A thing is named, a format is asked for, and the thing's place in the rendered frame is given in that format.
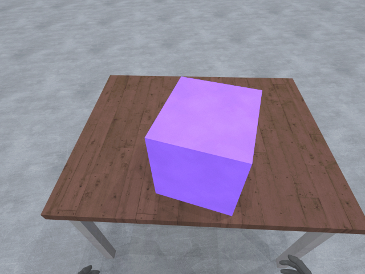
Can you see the carton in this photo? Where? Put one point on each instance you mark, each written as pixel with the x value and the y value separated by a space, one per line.
pixel 201 145

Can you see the right robot hand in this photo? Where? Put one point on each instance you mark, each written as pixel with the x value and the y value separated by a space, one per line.
pixel 295 263

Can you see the table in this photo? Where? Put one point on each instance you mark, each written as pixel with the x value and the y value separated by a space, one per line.
pixel 294 183

